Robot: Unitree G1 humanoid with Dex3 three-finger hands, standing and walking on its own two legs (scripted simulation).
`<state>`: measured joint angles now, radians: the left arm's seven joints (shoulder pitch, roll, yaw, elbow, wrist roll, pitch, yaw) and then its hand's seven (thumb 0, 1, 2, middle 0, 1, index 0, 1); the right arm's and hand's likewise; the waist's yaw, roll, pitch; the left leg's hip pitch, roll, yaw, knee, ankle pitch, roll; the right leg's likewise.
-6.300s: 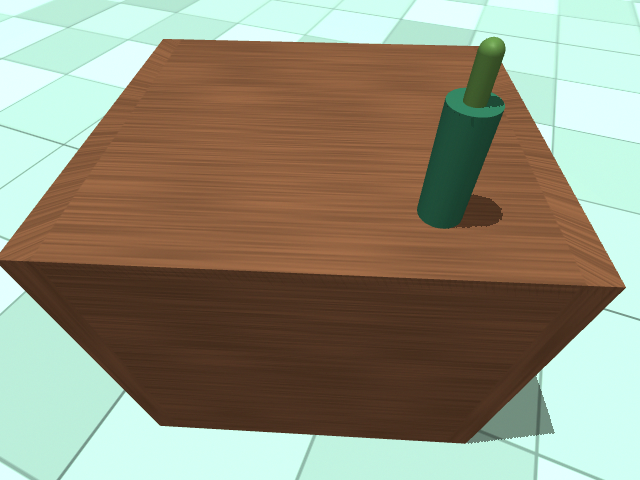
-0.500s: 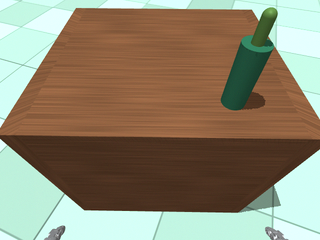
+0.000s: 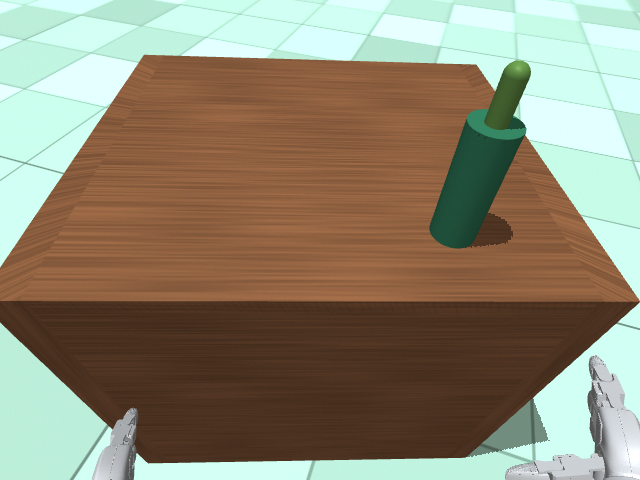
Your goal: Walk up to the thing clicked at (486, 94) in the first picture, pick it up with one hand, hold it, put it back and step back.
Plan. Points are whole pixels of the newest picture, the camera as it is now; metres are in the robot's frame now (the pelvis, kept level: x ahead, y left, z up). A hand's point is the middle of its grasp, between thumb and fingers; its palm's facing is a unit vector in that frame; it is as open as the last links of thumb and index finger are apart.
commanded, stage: rise first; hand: right
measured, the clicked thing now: (480, 162) +0.49 -0.21 +0.16
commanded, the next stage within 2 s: go down in 1.28 s
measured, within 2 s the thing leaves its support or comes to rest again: neither
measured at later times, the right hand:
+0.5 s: hand (626, 406) +0.18 -0.27 +0.11, palm faces +0.39 +0.82 -0.42, open 17.6 cm
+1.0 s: hand out of the picture +0.17 -0.27 +0.16, palm faces +0.43 +0.79 -0.44, open 17.6 cm
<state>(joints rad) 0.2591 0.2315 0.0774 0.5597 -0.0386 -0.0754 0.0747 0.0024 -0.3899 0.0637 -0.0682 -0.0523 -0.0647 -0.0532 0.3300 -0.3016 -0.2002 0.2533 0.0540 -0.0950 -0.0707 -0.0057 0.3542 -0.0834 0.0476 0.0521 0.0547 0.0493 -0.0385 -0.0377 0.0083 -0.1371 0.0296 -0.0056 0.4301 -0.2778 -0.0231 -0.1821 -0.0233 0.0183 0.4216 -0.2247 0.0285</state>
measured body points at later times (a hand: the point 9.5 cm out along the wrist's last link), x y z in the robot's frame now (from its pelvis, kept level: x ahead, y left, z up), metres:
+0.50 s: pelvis -0.01 +0.00 +0.00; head -0.01 +0.02 +0.45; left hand +0.15 +0.25 -0.09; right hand +0.15 -0.32 +0.13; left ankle -0.03 +0.13 -0.74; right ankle +0.00 -0.14 -0.74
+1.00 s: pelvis -0.02 +0.00 +0.00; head -0.02 +0.02 +0.45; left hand +0.14 +0.26 -0.09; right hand +0.14 -0.31 +0.19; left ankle -0.03 +0.13 -0.74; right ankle +0.00 -0.14 -0.74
